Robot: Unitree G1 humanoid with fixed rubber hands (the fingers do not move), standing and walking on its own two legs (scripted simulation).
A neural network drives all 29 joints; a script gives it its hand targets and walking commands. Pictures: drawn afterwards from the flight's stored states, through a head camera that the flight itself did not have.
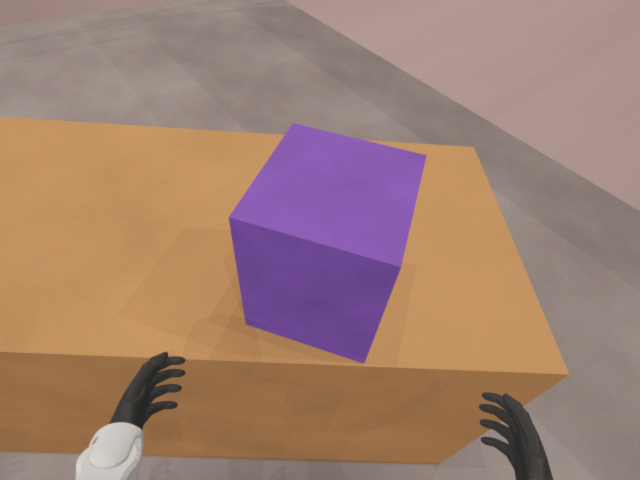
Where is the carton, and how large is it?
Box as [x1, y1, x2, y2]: [229, 123, 426, 363]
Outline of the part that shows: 293,123 229,216 246,324 363,363 400,268 426,155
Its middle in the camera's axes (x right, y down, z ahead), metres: +0.02 +0.00 +0.58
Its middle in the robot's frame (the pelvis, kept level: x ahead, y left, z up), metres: +0.43 +0.00 +0.03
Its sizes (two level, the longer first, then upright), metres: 0.210 0.200 0.250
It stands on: a pedestal, 0.68 m high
